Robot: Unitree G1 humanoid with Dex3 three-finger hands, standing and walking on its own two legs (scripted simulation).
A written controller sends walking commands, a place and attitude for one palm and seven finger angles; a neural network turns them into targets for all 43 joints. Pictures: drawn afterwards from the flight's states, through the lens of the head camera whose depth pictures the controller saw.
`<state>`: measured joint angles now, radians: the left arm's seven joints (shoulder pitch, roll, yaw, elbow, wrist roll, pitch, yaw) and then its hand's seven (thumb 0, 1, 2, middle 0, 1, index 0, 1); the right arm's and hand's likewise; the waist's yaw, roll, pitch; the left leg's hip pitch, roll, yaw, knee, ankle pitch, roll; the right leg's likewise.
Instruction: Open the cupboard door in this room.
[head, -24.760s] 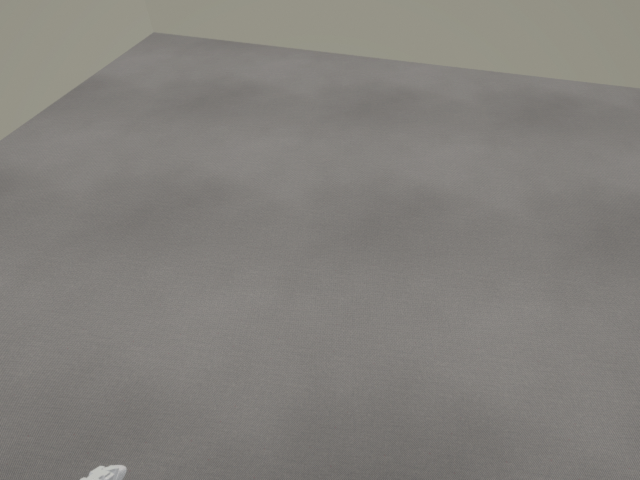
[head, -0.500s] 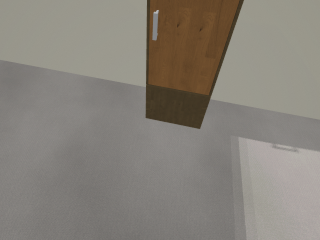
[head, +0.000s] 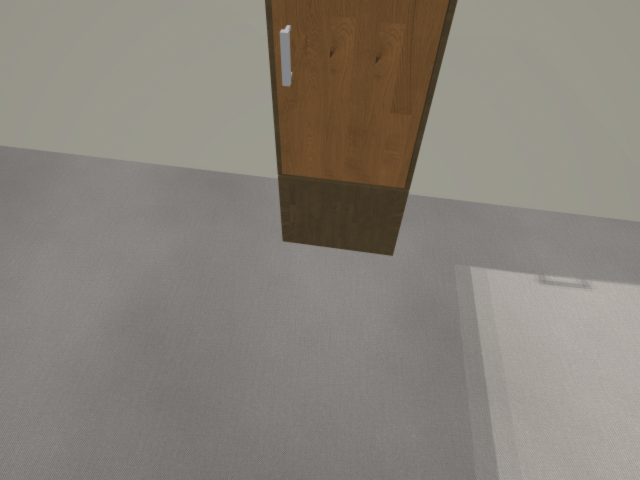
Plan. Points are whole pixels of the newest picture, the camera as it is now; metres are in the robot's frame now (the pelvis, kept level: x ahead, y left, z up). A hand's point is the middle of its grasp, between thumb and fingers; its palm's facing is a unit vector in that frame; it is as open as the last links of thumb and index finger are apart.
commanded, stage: look at it before walking up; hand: left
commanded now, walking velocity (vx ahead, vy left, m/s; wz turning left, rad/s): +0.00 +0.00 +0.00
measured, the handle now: (287, 55) +1.11 +0.14 +0.04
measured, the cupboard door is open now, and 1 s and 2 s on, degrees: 0 0 0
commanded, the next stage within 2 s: walk to a spot facing it in 0.38 s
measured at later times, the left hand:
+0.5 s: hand out of the picture -0.06 +0.13 -0.18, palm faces +0.06 -0.99 -0.13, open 7.3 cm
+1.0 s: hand out of the picture +0.05 +0.24 -0.20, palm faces +0.14 -0.97 -0.17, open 7.4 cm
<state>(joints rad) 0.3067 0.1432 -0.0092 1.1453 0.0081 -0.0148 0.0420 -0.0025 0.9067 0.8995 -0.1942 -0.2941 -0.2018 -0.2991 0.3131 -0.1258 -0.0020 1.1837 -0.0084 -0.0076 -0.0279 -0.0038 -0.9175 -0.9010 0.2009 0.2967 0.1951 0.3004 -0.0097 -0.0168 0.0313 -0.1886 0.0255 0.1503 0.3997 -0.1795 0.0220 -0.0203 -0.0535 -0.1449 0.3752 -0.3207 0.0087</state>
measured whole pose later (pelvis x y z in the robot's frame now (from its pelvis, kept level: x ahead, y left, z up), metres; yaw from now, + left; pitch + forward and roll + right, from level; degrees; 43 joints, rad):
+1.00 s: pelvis +0.10 +0.07 -0.02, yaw +8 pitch +0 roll +0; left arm 0.30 0.19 0.04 1.13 0.03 -0.01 0.00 0.00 0.91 0.90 -0.19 -0.29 -0.20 -0.30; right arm 0.26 -0.16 -0.06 1.05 -0.03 -0.07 -0.01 0.00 -0.91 -0.90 0.20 0.30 0.20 0.30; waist -0.01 -0.04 0.06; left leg -0.31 0.04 0.19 0.61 -0.30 0.06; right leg -0.42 -0.11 -0.09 1.23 -0.41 0.01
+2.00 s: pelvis +0.28 +0.10 +0.01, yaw -6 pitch +1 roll -2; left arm 0.26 0.22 0.07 1.07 0.03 0.04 -0.02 0.00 0.91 0.90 -0.19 -0.29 -0.20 -0.30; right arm 0.33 -0.14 -0.04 1.04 -0.03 -0.05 -0.03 0.00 -0.92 -0.90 0.20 0.30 0.20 0.30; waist -0.01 -0.02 0.01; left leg -0.14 0.05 0.16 0.35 -0.23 0.04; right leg -0.46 -0.06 -0.02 1.05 -0.30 0.05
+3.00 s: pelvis +0.54 +0.03 +0.00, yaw -6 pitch -1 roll +0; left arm 0.21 0.18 0.03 1.08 0.02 0.01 0.03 0.00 0.92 0.90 -0.19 -0.29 -0.20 -0.30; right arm 0.24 -0.13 -0.04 1.10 -0.02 -0.02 -0.03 -0.01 -0.94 -0.90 0.20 0.30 0.20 0.30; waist 0.00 -0.04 0.07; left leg -0.16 0.02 0.16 0.42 -0.24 0.04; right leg -0.40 -0.09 -0.06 0.76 -0.30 0.04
